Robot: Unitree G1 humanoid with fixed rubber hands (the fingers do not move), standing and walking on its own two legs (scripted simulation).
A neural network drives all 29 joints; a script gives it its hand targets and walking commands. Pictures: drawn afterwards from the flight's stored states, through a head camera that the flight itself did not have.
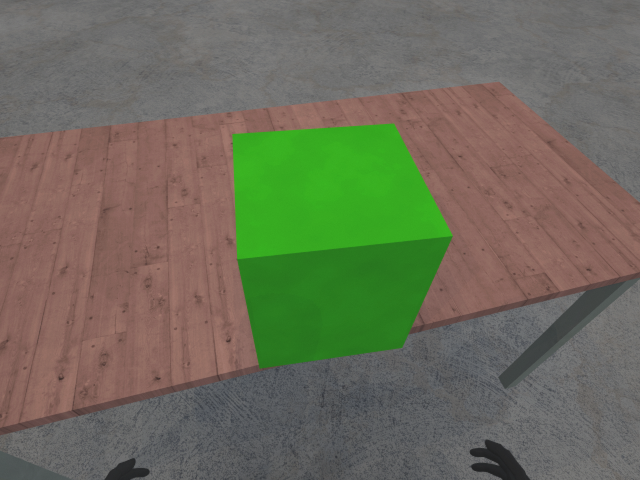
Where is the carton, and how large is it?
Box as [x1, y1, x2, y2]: [232, 124, 452, 368]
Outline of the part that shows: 394,124 232,134 237,260 260,368 397,348 402,346 452,235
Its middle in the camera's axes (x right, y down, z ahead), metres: +0.01 +0.01 +0.52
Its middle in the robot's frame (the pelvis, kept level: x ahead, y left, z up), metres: +0.39 -0.01 +0.07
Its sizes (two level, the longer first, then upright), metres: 0.210 0.200 0.250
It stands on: a table, 0.71 m high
